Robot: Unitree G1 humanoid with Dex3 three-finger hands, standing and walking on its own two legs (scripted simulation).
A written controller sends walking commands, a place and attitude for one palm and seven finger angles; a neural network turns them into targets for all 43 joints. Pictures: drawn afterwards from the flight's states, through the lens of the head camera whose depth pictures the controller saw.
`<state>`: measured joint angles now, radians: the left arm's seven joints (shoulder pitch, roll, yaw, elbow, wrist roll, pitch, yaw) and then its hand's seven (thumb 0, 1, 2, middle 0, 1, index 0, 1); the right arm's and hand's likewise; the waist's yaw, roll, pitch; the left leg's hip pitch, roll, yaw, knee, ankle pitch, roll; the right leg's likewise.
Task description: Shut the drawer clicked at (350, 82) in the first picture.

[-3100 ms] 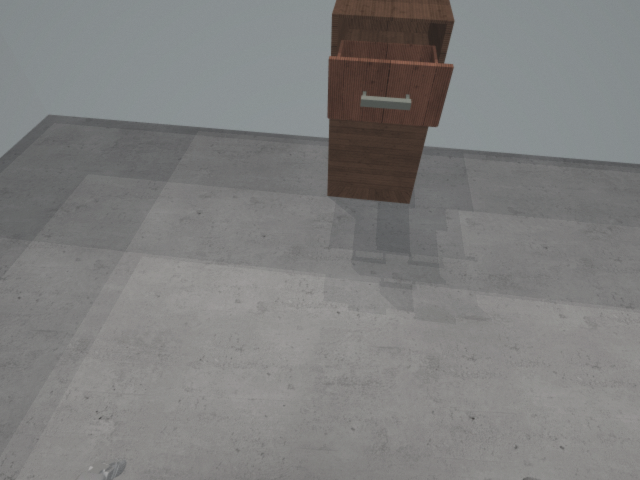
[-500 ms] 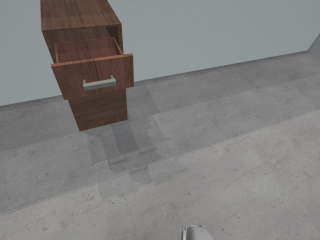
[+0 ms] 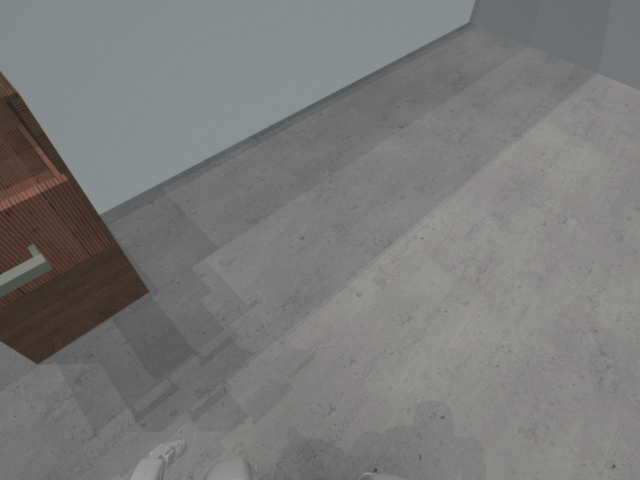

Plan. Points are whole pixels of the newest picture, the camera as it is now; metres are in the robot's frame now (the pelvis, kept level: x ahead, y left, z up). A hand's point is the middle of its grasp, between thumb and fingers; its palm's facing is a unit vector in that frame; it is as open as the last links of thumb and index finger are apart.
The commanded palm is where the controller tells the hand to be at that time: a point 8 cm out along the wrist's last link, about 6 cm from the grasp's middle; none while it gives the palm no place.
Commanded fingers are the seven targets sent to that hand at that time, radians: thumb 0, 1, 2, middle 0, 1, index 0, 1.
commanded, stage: turn to face it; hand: left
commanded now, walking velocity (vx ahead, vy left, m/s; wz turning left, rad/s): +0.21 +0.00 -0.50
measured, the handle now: out of the picture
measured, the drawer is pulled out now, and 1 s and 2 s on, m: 0.29 0.29 0.29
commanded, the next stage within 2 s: take the last steps up to it in 1.50 s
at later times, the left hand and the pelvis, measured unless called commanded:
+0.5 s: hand out of the picture +0.13 +0.25 -0.17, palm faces +0.13 -0.98 -0.17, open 7.4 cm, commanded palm none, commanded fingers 0.00 0.90 0.90 -0.20 -0.30 -0.20 -0.30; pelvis +0.11 +0.06 +0.02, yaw +3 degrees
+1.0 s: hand out of the picture +0.14 +0.22 -0.12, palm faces +0.37 -0.88 -0.30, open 7.4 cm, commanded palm none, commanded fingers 0.00 0.90 0.90 -0.20 -0.30 -0.20 -0.30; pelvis +0.11 -0.01 +0.02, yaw +22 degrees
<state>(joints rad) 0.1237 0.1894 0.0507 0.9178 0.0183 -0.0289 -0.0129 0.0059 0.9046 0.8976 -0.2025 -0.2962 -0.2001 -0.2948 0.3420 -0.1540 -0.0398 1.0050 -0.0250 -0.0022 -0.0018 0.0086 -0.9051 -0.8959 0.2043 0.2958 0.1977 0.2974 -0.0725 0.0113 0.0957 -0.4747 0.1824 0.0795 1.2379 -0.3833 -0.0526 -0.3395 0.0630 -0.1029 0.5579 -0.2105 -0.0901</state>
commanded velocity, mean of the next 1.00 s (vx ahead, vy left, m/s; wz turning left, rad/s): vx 0.01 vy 0.00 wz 0.54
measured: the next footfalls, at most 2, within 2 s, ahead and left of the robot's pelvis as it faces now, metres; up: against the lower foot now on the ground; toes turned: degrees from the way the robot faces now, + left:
left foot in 0.28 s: +0.20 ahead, +0.14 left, +0.00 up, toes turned +4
right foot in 0.80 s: +0.18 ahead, -0.10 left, +0.00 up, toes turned +15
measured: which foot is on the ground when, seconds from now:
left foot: up 0.00-0.26, down 0.28-0.80, up 0.82-1.00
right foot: down 0.00-0.28, up 0.30-0.78, down 0.80-1.00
